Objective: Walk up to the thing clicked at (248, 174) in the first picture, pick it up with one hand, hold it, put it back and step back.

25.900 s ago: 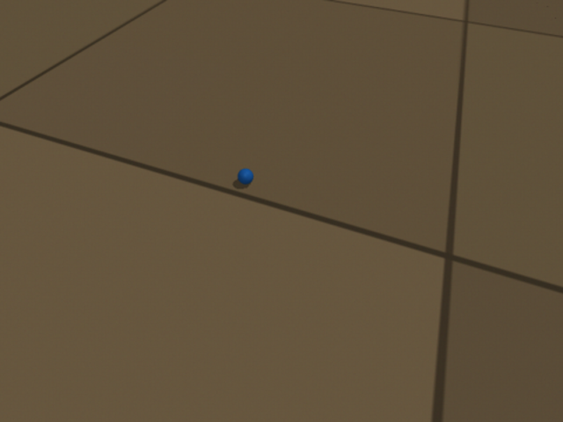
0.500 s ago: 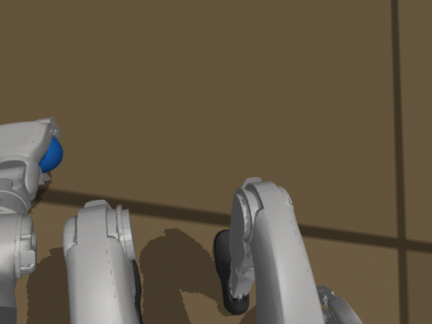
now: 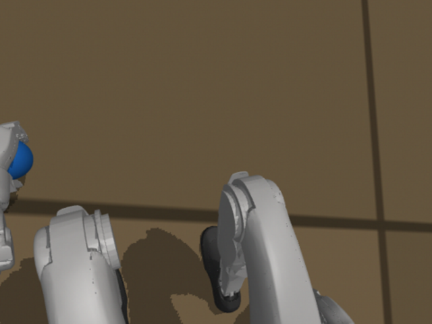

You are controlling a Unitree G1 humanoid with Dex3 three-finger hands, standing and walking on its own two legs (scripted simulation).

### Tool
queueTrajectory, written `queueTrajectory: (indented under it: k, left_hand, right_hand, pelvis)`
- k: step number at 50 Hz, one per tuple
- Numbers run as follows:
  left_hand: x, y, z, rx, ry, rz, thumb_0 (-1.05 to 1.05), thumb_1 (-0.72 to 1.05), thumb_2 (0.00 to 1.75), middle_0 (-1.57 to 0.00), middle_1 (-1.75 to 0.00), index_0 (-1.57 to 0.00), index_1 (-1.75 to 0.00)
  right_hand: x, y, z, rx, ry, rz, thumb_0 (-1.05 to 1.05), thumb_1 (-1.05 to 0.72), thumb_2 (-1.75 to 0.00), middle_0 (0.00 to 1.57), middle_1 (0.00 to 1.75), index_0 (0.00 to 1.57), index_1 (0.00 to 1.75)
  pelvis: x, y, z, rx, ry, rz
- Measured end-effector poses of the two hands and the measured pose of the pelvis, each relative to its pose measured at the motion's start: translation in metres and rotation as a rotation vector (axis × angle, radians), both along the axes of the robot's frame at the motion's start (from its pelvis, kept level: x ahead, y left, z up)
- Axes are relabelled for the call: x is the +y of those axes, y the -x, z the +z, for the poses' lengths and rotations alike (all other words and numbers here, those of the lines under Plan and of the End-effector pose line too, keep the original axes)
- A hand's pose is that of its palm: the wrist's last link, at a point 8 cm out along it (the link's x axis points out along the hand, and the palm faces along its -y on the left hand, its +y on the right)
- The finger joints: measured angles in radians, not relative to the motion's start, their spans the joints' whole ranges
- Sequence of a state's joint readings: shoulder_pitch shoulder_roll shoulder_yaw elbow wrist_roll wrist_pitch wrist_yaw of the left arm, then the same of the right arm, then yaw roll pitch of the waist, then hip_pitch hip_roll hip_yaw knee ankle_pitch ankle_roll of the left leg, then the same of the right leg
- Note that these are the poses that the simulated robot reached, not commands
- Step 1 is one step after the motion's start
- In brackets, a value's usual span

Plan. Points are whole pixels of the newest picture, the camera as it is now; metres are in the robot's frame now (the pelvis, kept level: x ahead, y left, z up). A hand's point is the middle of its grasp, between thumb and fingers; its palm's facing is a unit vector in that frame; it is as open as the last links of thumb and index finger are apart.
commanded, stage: rest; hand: left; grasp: from above
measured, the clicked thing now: (7, 159) +0.43 +0.29 -0.23
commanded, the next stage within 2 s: open in 0.98 s
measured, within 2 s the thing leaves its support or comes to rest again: rests again in 0.54 s
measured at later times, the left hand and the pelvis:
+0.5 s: hand (8, 165) +0.41 +0.29 -0.24, palm faces -0.45 -0.15 -0.88, open 10.1 cm; pelvis +0.00 +0.01 -0.01, yaw -2 degrees
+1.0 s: hand (10, 165) +0.42 +0.29 -0.25, palm faces -0.45 -0.15 -0.88, open 10.1 cm; pelvis +0.00 +0.01 -0.01, yaw -3 degrees
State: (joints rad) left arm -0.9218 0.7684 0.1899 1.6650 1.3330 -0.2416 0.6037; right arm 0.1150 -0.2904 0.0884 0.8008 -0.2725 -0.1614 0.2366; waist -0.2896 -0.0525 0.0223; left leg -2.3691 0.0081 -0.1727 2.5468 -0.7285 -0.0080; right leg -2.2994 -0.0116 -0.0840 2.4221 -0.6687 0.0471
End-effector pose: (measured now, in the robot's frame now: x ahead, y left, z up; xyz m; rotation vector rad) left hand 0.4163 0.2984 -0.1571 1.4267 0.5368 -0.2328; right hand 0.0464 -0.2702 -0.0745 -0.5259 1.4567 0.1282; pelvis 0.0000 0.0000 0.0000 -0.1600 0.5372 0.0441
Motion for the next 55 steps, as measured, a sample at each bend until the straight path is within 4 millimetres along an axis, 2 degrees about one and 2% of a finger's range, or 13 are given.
queueTrajectory:
  k: [13, 38, 55]
  left_hand:
    - [0.001, -0.002, -0.014, -0.012, 0.006, 0.002, -0.01, -0.04, 0.69, -0.67, -0.82, -0.59, -0.78]
    - [-0.001, -0.007, -0.032, -0.007, 0.01, -0.006, -0.01, -0.03, 0.68, -0.67, -0.83, -0.58, -0.78]
    - [0.0, -0.008, -0.032, -0.009, 0.003, -0.008, -0.01, -0.04, 0.68, -0.67, -0.83, -0.59, -0.78]
  right_hand:
    - [0.009, 0.009, 0.001, 0.02, -0.023, 0.028, 0.0, -0.9, -0.9, 0.2, 0.3, 0.2, 0.3]
    - [0.016, 0.005, 0.007, 0.027, -0.06, 0.116, 0.0, -0.91, -0.9, 0.2, 0.3, 0.2, 0.3]
    - [0.018, 0.004, 0.014, 0.033, -0.071, 0.161, 0.0, -0.91, -0.9, 0.2, 0.3, 0.2, 0.3]
  pelvis:
    - [0.003, 0.0, -0.007, -0.021, 0.022, -0.011]
    - [0.006, 0.0, -0.009, -0.048, 0.049, -0.022]
    - [0.007, 0.002, -0.007, -0.058, 0.058, -0.028]
